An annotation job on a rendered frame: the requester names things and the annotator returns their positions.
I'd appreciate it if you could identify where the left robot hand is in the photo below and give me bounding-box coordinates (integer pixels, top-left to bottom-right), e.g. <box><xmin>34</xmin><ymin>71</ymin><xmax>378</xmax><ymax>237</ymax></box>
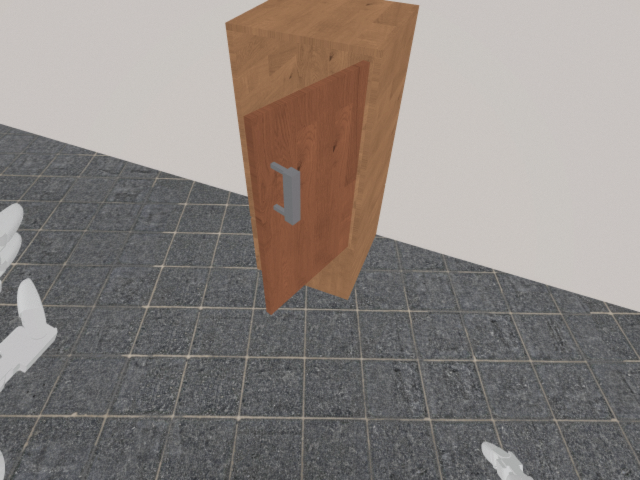
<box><xmin>0</xmin><ymin>203</ymin><xmax>58</xmax><ymax>392</ymax></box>

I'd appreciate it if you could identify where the handle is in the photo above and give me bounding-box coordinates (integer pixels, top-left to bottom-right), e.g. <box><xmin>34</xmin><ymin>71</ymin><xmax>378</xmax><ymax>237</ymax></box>
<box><xmin>270</xmin><ymin>162</ymin><xmax>301</xmax><ymax>225</ymax></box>

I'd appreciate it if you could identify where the cupboard door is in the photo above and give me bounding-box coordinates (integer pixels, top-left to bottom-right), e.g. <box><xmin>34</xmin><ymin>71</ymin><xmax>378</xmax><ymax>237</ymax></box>
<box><xmin>243</xmin><ymin>60</ymin><xmax>370</xmax><ymax>315</ymax></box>

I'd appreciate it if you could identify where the right robot hand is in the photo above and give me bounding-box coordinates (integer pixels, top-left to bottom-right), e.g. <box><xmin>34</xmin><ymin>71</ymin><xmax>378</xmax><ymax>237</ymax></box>
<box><xmin>481</xmin><ymin>442</ymin><xmax>534</xmax><ymax>480</ymax></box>

